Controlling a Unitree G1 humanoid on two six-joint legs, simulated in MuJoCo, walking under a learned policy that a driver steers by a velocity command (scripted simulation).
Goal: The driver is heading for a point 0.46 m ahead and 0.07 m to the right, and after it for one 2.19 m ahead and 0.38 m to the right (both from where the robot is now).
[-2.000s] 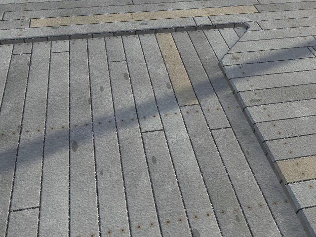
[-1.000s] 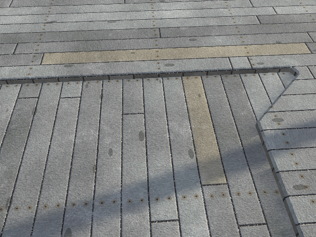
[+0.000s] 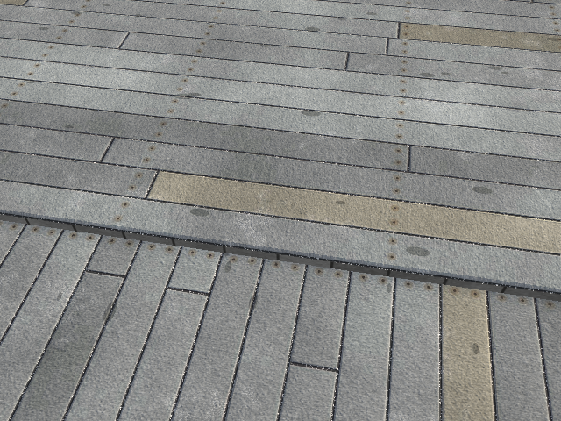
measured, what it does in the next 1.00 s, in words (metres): walks ahead, turning right: left foot, then right foot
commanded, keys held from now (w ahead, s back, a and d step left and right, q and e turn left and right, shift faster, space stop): w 0.10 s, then w+e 0.56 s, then w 0.34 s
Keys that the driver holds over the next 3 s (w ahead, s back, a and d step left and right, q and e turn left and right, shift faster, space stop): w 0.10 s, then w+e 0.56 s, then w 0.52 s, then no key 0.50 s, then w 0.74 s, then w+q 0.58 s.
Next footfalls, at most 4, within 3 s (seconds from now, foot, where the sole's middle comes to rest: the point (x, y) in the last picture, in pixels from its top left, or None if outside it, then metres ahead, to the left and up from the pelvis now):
0.20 left None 0.29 0.16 -0.78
0.74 right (377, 409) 0.52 -0.15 -0.79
1.20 left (324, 264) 0.89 -0.02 -0.75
1.58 right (412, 297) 0.81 -0.25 -0.76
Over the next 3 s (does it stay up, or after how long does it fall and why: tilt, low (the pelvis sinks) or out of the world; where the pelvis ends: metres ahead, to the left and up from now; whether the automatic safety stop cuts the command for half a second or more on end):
stays up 1.23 -0.24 0.01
